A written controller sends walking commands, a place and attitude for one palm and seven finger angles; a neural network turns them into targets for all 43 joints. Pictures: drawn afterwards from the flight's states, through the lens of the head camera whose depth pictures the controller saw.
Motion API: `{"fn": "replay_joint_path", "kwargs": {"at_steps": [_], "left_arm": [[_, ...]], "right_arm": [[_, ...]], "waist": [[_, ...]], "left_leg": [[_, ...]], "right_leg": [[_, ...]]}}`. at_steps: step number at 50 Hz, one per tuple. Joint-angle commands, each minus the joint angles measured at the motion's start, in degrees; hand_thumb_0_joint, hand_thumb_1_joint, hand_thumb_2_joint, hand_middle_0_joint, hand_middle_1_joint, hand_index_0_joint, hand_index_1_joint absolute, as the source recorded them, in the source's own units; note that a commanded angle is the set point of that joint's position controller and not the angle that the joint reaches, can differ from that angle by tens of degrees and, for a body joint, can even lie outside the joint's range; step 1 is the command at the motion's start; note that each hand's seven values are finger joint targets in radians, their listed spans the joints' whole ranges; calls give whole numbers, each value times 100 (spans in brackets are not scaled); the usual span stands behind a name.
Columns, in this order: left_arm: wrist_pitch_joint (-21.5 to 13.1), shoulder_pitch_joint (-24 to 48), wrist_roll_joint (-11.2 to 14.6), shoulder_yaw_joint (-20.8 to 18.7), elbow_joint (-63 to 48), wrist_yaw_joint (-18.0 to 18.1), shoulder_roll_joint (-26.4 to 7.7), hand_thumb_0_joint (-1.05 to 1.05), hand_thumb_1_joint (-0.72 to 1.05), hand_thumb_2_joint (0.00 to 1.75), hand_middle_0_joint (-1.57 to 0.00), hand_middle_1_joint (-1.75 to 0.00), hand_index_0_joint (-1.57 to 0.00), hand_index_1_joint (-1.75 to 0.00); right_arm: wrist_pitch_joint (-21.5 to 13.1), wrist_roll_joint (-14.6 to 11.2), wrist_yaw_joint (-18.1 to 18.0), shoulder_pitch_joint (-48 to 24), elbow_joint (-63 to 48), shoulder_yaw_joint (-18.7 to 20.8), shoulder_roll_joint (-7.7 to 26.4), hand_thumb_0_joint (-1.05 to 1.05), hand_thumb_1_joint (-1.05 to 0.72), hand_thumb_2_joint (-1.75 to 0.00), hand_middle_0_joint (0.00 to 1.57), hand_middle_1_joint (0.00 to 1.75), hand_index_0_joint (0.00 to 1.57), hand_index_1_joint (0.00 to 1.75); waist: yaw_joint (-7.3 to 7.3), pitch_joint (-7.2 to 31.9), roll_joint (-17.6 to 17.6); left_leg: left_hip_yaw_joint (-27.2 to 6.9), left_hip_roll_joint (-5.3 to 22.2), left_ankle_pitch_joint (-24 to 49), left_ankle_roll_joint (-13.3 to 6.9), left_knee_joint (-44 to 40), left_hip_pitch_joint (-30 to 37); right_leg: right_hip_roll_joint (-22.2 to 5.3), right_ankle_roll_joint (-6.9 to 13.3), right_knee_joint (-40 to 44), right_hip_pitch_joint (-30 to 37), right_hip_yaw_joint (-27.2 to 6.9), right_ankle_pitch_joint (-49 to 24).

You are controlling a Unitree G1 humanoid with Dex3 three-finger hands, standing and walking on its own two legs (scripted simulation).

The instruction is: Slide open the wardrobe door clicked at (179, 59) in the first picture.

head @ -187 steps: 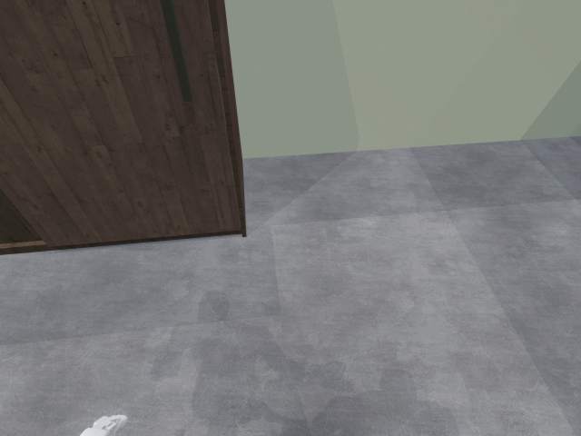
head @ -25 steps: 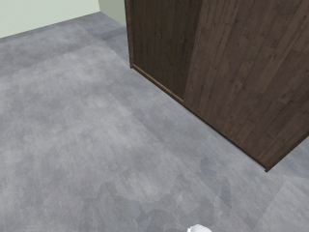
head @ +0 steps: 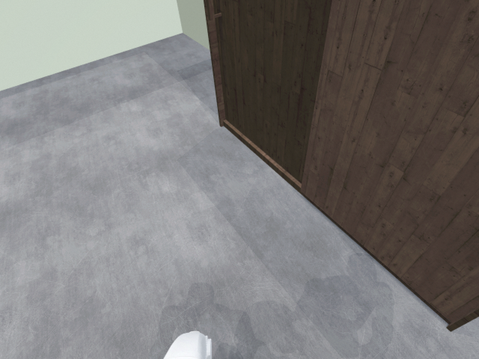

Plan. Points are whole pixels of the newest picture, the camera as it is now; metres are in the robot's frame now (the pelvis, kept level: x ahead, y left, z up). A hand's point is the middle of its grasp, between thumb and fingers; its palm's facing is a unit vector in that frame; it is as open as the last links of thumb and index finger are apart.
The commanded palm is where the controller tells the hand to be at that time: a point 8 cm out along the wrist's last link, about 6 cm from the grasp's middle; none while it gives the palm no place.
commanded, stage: turn to face it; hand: right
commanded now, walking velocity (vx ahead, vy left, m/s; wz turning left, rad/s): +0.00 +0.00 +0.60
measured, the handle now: out of the picture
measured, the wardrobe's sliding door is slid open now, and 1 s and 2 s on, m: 0.00 0.00 0.00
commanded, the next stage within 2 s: take the last steps up to it in 1.72 s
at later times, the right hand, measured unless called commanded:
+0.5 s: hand (325, 334) +0.21 -0.15 -0.17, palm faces +0.13 +0.98 -0.16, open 7.3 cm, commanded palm none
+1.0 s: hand out of the picture +0.09 -0.26 -0.17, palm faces +0.40 +0.88 -0.26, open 7.4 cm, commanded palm none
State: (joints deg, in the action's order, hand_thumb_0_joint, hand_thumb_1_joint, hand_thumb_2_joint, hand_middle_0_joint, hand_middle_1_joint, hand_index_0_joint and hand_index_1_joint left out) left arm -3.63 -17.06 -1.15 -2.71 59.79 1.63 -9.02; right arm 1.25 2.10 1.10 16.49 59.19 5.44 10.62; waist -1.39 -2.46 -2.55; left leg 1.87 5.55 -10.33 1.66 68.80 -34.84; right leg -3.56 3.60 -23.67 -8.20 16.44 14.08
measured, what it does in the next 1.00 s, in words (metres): steps on the spot, turning right: left foot, then right foot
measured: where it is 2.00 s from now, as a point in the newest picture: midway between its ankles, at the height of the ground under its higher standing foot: outside the picture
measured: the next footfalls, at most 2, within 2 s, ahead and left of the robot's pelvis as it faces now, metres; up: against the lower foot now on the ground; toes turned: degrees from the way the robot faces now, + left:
left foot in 0.24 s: +0.18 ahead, +0.15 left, +0.00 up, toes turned +10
right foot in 0.60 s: +0.15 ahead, -0.11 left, +0.00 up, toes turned -21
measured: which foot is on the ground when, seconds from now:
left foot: up 0.00-0.22, down 0.24-0.62, up 0.64-1.00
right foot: down 0.00-0.26, up 0.28-0.58, down 0.60-1.00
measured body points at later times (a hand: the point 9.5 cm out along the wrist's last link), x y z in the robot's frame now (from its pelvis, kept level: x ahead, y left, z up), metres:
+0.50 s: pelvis +0.10 +0.02 -0.01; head +0.12 +0.01 +0.44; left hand +0.12 +0.24 -0.17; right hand +0.20 -0.20 -0.16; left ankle +0.14 +0.15 -0.74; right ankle +0.08 -0.09 -0.69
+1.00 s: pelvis +0.09 -0.02 +0.00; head +0.12 -0.06 +0.44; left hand +0.24 +0.19 -0.14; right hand +0.07 -0.31 -0.15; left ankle +0.13 +0.16 -0.67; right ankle +0.12 -0.10 -0.74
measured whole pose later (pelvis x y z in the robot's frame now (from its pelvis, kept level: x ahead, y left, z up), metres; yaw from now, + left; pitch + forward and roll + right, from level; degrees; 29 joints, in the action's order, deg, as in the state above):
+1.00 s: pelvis +0.09 -0.02 +0.00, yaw -22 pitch +1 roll +2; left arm 1.2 -13.0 -1.4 -3.0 53.2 -0.1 -10.9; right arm 3.7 1.0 -1.3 8.6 53.9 5.3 15.3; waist 1.3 -3.8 -0.7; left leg -0.2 4.7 -20.9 6.7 59.3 -26.7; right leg 3.0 5.0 -24.7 -17.9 -0.6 8.1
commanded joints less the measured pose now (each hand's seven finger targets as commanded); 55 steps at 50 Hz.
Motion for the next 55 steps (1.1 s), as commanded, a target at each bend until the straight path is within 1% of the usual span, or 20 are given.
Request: {"fn": "replay_joint_path", "kwargs": {"at_steps": [1, 8, 11, 12, 13, 14, 16, 17, 19, 22, 27, 29, 30, 31, 32, 33, 36, 38, 44, 55], "left_arm": [[-103, -402, 34, -116, -167, 31, -624, 0, 90, 90, -20, -30, -20, -30], [33, -984, -71, -72, 248, 9, -503, 0, 90, 90, -20, -30, -20, -30], [64, -896, 20, -54, 310, -13, -487, 0, 90, 90, -20, -30, -20, -30], [68, -977, 76, -29, 263, -52, -288, 0, 90, 90, -20, -30, -20, -30], [121, -958, 111, 6, 107, -82, -41, 0, 90, 90, -20, -30, -20, -30], [239, -889, 117, -34, 34, -24, -174, 0, 90, 90, -20, -30, -20, -30], [375, -520, 91, -41, -32, -50, -129, 0, 90, 90, -20, -30, -20, -30], [419, -422, 76, -83, -34, -76, -195, 0, 90, 90, -20, -30, -20, -30], [528, -471, 56, -112, -37, -137, -106, 0, 90, 90, -20, -30, -20, -30], [631, -484, 9, -136, -131, -203, -72, 0, 90, 90, -20, -30, -20, -30], [577, -124, -8, -199, -520, -269, -283, 0, 90, 90, -20, -30, -20, -30], [527, -442, -37, -267, -532, -282, -568, 0, 90, 90, -20, -30, -20, -30], [477, -673, -60, -357, -540, -279, -986, 0, 90, 90, -20, -30, -20, -30], [419, -764, -91, -499, -659, -225, -1624, 0, 90, 90, -20, -30, -20, -30], [414, -701, -100, -506, -662, -190, -1773, 0, 90, 90, -20, -30, -20, -30], [390, -492, -77, -494, -711, -130, -1721, 0, 90, 90, -20, -30, -20, -30], [305, 279, -44, -327, -989, -60, -1326, 0, 90, 90, -20, -30, -20, -30], [270, 315, 2, -323, -1050, -43, -1314, 0, 90, 90, -20, -30, -20, -30], [321, -45, 6, -363, -950, -67, -1399, 0, 90, 90, -20, -30, -20, -30], [500, 243, -39, -471, -985, -136, -1544, 0, 90, 90, -20, -30, -20, -30]], "right_arm": [[34, -29, 59, -93, -371, 25, 71, 0, -90, -90, 20, 30, 20, 30], [-163, -35, -116, -729, -422, -229, -140, 0, -90, -90, 20, 30, 20, 30], [-328, -28, -198, 39, -138, -217, 162, 0, -90, -90, 20, 30, 20, 30], [-400, -11, -266, 367, -18, -143, 590, 0, -90, -90, 20, 30, 20, 30], [-443, -46, -302, 722, 72, -58, 1001, 0, -90, -90, 20, 30, 20, 30], [-403, -101, -298, 710, 13, -78, 1106, 0, -90, -90, 20, 30, 20, 30], [-363, -97, -361, 136, -176, -51, 877, 0, -90, -90, 20, 30, 20, 30], [-326, -107, -378, -121, -257, -87, 773, 0, -90, -90, 20, 30, 20, 30], [-264, -80, -413, -567, -439, -107, 662, 0, -90, -90, 20, 30, 20, 30], [-202, -43, -401, -846, -567, -61, 696, 0, -90, -90, 20, 30, 20, 30], [-102, -17, -363, -907, -747, 63, 918, 0, -90, -90, 20, 30, 20, 30], [-28, -86, -323, -935, -819, 64, 911, 0, -90, -90, 20, 30, 20, 30], [27, -131, -278, -898, -959, 29, 678, 0, -90, -90, 20, 30, 20, 30], [69, -154, -235, -1052, -1242, -34, 333, 0, -90, -90, 20, 30, 20, 30], [79, -84, -219, -1318, -1344, -29, 508, 0, -90, -90, 20, 30, 20, 30], [108, -44, -238, -1344, -1303, -26, 445, 0, -90, -90, 20, 30, 20, 30], [35, -53, -152, -991, -1041, 54, 610, 0, -90, -90, 20, 30, 20, 30], [38, -79, -143, -745, -926, 58, 663, 0, -90, -90, 20, 30, 20, 30], [65, -115, -218, -898, -1002, 33, 786, 0, -90, -90, 20, 30, 20, 30], [65, -178, -278, -949, -1149, -28, 759, 0, -90, -90, 20, 30, 20, 30]], "waist": [[91, -187, 883], [420, -143, 1073], [-29, 567, 716], [-145, 1051, -30], [-201, 1377, -1029], [-197, 1430, -801], [-171, 1044, -1103], [-75, 825, -818], [192, 460, -529], [331, 147, -649], [277, 50, -787], [477, 223, -3], [586, 232, 1365], [713, 61, 2876], [721, 253, 1991], [600, 336, 2056], [277, 554, 1160], [227, 809, 862], [391, 849, 706], [397, 723, 1001]], "left_leg": [[69, 177, 189, 165, -481, -427], [597, -187, -239, -29, -3055, 974], [581, -151, 1089, -20, -4383, 2619], [-172, 718, 2811, -224, -4189, 3865], [-1121, 1995, 5001, -848, -4094, 4606], [-928, 2262, 5399, -1249, -4212, 4258], [-780, 2027, 4082, -1247, -4542, 3624], [-537, 1919, 3388, -1146, -4667, 3309], [110, 1689, 2168, -862, -4902, 2476], [533, 1615, 627, -718, -5151, 1724], [794, 1675, 19, -602, -4561, 1747], [1067, 1425, -442, -317, -3552, 1419], [1239, 832, -1268, -1, -2391, 920], [1044, 123, -2938, 400, -929, -195], [263, 167, -2602, 240, -101, -91], [-13, 265, -2234, 223, 162, -355], [-145, 186, -1001, 334, 325, -308], [-137, 114, -744, 410, 196, -147], [-283, 37, -924, 515, -495, -29], [-324, -322, -1467, 334, -2239, 1050]], "right_leg": [[-1618, 186, 1003, 195, -527, -2219], [-1458, 335, 215, 371, -567, -3737], [-1124, -43, -802, 187, -684, -3259], [-849, -309, -1604, -758, -576, -1834], [-188, -556, -2757, -1731, -498, 1530], [-111, -554, -3524, -1707, -1093, 2376], [-263, -623, -4342, -2100, -1380, 2028], [-307, -646, -4487, -2127, -1405, 1822], [-340, -665, -4255, -1937, -1384, 1453], [-347, -701, -3675, -1647, -1134, 1160], [-256, -673, -2201, -1388, -831, 833], [-136, -648, -1051, -598, -782, -126], [-710, -355, -146, -495, -2031, -533], [-2034, 368, 805, -468, -4055, -1479], [-2356, 758, 912, -617, -4237, -1063], [-2084, 581, 970, -612, -4191, -814], [-1243, 217, 512, -161, -3047, -1449], [-1033, 182, 450, 180, -2739, -2047], [-1062, 413, 498, 656, -3130, -2349], [-872, 651, 562, -93, -4149, -1068]]}}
